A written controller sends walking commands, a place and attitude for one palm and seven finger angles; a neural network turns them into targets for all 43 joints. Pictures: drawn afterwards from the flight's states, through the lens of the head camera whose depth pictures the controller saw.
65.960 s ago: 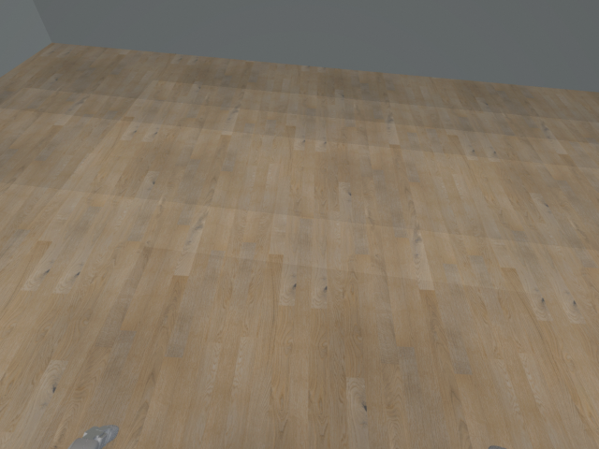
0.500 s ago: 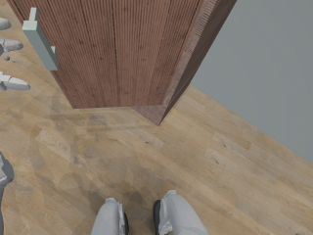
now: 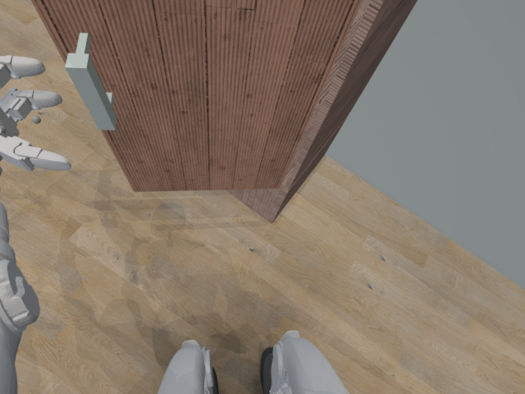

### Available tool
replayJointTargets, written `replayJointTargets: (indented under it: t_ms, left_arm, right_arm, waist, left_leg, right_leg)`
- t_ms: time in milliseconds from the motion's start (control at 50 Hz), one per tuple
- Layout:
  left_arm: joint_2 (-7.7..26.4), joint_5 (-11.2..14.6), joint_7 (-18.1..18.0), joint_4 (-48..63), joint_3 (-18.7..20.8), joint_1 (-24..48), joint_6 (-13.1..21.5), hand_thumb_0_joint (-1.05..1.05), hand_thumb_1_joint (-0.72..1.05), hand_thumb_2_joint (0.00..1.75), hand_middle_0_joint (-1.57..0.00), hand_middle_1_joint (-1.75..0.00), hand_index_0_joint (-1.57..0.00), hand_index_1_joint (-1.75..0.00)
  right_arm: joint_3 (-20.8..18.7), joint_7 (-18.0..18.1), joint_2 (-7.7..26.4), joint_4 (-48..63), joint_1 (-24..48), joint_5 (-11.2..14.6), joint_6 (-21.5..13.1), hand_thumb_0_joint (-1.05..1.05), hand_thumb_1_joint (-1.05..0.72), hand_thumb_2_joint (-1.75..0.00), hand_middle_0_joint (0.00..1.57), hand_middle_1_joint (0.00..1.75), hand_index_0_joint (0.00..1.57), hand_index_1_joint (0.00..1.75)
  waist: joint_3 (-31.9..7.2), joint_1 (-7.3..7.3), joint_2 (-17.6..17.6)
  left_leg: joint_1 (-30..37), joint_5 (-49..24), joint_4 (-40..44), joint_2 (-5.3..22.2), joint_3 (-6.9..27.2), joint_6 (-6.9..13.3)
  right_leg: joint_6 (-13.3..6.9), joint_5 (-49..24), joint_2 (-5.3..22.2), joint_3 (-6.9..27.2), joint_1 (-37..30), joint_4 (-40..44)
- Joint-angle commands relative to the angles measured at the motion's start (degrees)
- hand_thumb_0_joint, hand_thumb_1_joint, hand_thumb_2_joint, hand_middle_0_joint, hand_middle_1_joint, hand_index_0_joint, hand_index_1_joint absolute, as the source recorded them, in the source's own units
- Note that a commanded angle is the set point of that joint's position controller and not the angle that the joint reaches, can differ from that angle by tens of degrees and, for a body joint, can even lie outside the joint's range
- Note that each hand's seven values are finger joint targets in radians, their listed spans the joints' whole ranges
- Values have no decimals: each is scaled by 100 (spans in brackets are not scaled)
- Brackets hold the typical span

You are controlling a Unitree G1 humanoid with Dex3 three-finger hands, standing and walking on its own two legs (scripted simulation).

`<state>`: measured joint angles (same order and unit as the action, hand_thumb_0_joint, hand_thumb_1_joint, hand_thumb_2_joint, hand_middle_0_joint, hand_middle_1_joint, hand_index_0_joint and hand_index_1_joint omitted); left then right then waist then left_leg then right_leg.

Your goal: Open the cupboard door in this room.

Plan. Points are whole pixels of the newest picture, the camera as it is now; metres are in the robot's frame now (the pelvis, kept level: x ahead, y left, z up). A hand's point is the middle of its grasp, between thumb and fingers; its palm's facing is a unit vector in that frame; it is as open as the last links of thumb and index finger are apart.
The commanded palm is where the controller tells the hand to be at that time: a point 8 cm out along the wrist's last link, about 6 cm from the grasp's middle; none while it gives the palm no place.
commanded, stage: move the hooked fingers beside the handle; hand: left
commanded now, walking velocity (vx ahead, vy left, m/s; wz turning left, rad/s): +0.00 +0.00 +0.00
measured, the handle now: (96, 84) +0.55 +0.22 +0.05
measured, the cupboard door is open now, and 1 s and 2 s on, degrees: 41 41 41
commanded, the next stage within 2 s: slide the fingers in behind the handle in 0.26 s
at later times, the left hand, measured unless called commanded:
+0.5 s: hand (36, 119) +0.48 +0.28 +0.06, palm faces +0.03 -1.00 -0.02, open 14.0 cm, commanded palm +0.47 +0.31 +0.05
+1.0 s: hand (73, 116) +0.49 +0.24 +0.06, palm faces +0.03 -1.00 -0.03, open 14.0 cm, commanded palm +0.47 +0.27 +0.05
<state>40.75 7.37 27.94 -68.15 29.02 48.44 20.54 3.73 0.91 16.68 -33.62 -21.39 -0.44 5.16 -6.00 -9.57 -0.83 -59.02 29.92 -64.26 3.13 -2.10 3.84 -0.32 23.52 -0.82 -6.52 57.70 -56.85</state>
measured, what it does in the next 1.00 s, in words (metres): stands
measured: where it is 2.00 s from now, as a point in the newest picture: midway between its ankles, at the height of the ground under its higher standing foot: outside the picture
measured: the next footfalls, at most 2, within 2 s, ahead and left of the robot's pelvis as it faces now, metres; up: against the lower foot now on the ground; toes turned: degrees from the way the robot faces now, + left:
none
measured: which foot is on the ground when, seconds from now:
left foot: down 0.00-1.00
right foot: down 0.00-1.00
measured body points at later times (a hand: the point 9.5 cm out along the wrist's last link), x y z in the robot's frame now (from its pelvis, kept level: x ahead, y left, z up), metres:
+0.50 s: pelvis -0.01 +0.00 -0.01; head +0.15 +0.04 +0.41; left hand +0.47 +0.33 +0.06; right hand +0.01 -0.28 -0.10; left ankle +0.00 +0.07 -0.66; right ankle +0.03 -0.13 -0.66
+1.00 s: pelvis +0.00 -0.01 +0.00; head +0.14 +0.03 +0.43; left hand +0.48 +0.29 +0.06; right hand +0.01 -0.27 -0.10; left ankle +0.00 +0.07 -0.66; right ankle +0.03 -0.13 -0.66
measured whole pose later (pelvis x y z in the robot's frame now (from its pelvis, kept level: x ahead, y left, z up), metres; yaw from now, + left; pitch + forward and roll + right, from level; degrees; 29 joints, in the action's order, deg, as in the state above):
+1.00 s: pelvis +0.00 -0.01 +0.00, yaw +0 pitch +24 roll -4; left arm 33.9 7.4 21.2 -64.1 26.1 46.5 23.9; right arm 3.2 0.2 15.7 -34.4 -21.8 -0.8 4.8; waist -6.3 -9.2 -1.3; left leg -57.9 29.9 -63.9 3.1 -2.7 3.4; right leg -0.7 23.9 -0.9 -5.7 57.4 -57.6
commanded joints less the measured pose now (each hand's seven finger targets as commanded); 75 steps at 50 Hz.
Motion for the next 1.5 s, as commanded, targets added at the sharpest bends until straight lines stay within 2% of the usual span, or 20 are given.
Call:
replayJointTargets:
  t_ms: [0,40,80,120,200,300,340,440,520,640,740,800,840,900,960,1040,1140,1240,1300,1480]
  left_arm:
    - [1814,49,-174,1386,290,2381,543,0,-50,30,-30,-120,-30,-120]
    - [2139,52,-198,1634,562,2442,720,0,-50,30,-30,-120,-30,-120]
    - [2103,68,-175,1776,578,2248,790,0,-50,30,-30,-120,-30,-120]
    - [1912,127,-83,1687,473,1972,726,0,-50,30,-30,-120,-30,-120]
    - [1485,114,72,952,53,1879,297,0,-50,30,-30,-120,-30,-120]
    - [1746,145,37,1097,224,2225,450,0,-50,30,-30,-120,-30,-120]
    - [1926,165,-7,1379,390,2384,664,0,-50,30,-30,-120,-30,-120]
    - [1439,162,4,1216,30,2348,682,0,-50,30,-30,-120,-30,-120]
    - [1574,120,-73,1010,145,2237,408,0,-50,30,-30,-120,-30,-120]
    - [1525,63,-415,1943,157,2424,665,0,-50,30,-30,-120,-30,-120]
    - [1057,109,-516,1300,-18,1934,506,0,-50,30,-30,-120,-30,-120]
    - [1130,9,-567,1198,-53,1973,363,0,-50,30,-30,-120,-30,-120]
    - [1140,-4,-595,1574,-33,2021,497,0,-50,30,-30,-120,-30,-120]
    - [887,70,-672,1872,-115,2123,730,0,-50,30,-30,-120,-30,-120]
    - [758,160,-682,1475,-126,2114,765,0,-50,30,-30,-120,-30,-120]
    - [804,58,-694,1488,-126,1918,692,0,-50,30,-30,-120,-30,-120]
    - [531,28,-828,1636,-366,2308,751,0,-50,30,-30,-120,-30,-120]
    - [511,65,-949,1765,-277,2278,893,0,-50,30,-30,-120,-30,-120]
    - [431,-10,-1002,1466,-351,2191,773,0,-50,30,-30,-120,-30,-120]
    - [349,3,-1131,1664,-356,2265,824,0,-50,30,-30,-120,-30,-120]
  right_arm:
    - [-433,104,1175,174,-1038,-23,-114,0,-90,-90,20,30,20,30]
    - [-469,106,1196,178,-1069,-50,-165,0,-90,-90,20,30,20,30]
    - [-474,81,1170,182,-1040,-48,-192,0,-90,-90,20,30,20,30]
    - [-465,56,1155,204,-1051,-28,-178,0,-90,-90,20,30,20,30]
    - [-413,80,1168,195,-987,46,-84,0,-90,-90,20,30,20,30]
    - [-409,135,1193,205,-975,26,-142,0,-90,-90,20,30,20,30]
    - [-430,135,1205,179,-988,-15,-189,0,-90,-90,20,30,20,30]
    - [-428,95,1191,72,-999,-11,-178,0,-90,-90,20,30,20,30]
    - [-412,118,1210,125,-1051,9,-149,0,-90,-90,20,30,20,30]
    - [-450,56,1128,155,-1076,-41,-147,0,-90,-90,20,30,20,30]
    - [-437,19,1086,137,-1031,-1,-99,0,-90,-90,20,30,20,30]
    - [-430,39,1092,185,-1024,18,-82,0,-90,-90,20,30,20,30]
    - [-444,30,1062,218,-1049,-7,-94,0,-90,-90,20,30,20,30]
    - [-476,-1,1005,186,-1019,-33,-126,0,-90,-90,20,30,20,30]
    - [-476,16,1023,84,-1001,-22,-132,0,-90,-90,20,30,20,30]
    - [-472,6,1008,138,-991,-8,-118,0,-90,-90,20,30,20,30]
    - [-475,6,972,121,-938,-18,-135,0,-90,-90,20,30,20,30]
    - [-498,0,965,95,-936,-39,-198,0,-90,-90,20,30,20,30]
    - [-478,-16,951,71,-932,-26,-182,0,-90,-90,20,30,20,30]
    - [-485,-35,915,120,-937,-29,-215,0,-90,-90,20,30,20,30]
  waist:
    - [-2600,-90,-1189]
    - [-3075,23,-1373]
    - [-3334,113,-1595]
    - [-3332,123,-1628]
    - [-2289,-90,-1037]
    - [-2444,-104,-914]
    - [-2814,-36,-1188]
    - [-2716,-106,-1325]
    - [-2657,-75,-1088]
    - [-3341,48,-1555]
    - [-2649,-48,-947]
    - [-2373,-39,-853]
    - [-2742,56,-1175]
    - [-2999,27,-1122]
    - [-2659,-86,-695]
    - [-2789,75,-1049]
    - [-2693,-60,-999]
    - [-3099,5,-1014]
    - [-2739,-46,-822]
    - [-2908,-4,-778]
  left_leg:
    - [2357,-2876,705,-9,725,-313]
    - [2653,-3386,651,-1,779,-394]
    - [2939,-3799,623,13,789,-454]
    - [3055,-4074,617,31,788,-463]
    - [2309,-2923,787,4,711,-293]
    - [2120,-2548,737,-25,720,-278]
    - [2331,-2734,676,-22,740,-315]
    - [2659,-2867,688,26,869,-410]
    - [2354,-2724,716,-11,844,-326]
    - [3080,-3562,681,42,909,-486]
    - [2438,-3014,753,4,739,-344]
    - [2069,-2508,858,-54,643,-269]
    - [2477,-3037,829,-35,672,-328]
    - [2705,-3240,743,-19,694,-363]
    - [2351,-2951,724,-30,665,-307]
    - [2388,-3012,763,-77,598,-314]
    - [2419,-2869,747,-64,647,-314]
    - [2555,-3051,690,-81,638,-327]
    - [2184,-2716,707,-104,576,-274]
    - [2136,-2732,710,-122,540,-257]
  right_leg:
    - [-100,-1265,-234,337,-712,348]
    - [-132,-1507,-249,337,-901,261]
    - [-136,-1648,-247,331,-970,245]
    - [-142,-1748,-266,310,-961,247]
    - [-76,-1314,-253,282,-774,430]
    - [-94,-1153,-244,333,-782,375]
    - [-121,-1208,-244,351,-798,298]
    - [-129,-1012,-242,266,-377,290]
    - [-128,-1076,-234,269,-566,295]
    - [-123,-1324,-250,248,-581,240]
    - [-85,-1351,-254,280,-813,362]
    - [-86,-1283,-227,327,-1004,422]
    - [-108,-1489,-230,323,-1012,358]
    - [-95,-1578,-243,330,-999,344]
    - [-82,-1579,-242,349,-1051,361]
    - [-105,-1637,-209,386,-1152,335]
    - [-93,-1516,-207,376,-962,337]
    - [-94,-1687,-201,392,-1132,277]
    - [-78,-1613,-192,417,-1184,314]
    - [-82,-1785,-195,453,-1391,304]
